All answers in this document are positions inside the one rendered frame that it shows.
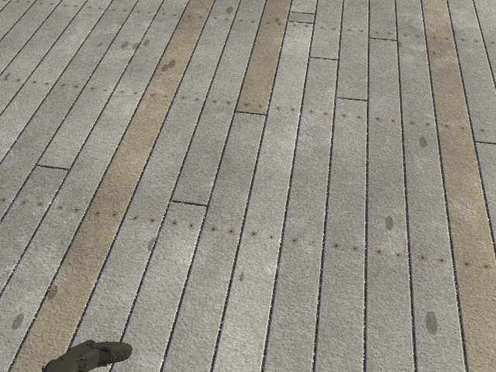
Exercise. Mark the robot left hand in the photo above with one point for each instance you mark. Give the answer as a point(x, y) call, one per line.
point(88, 355)

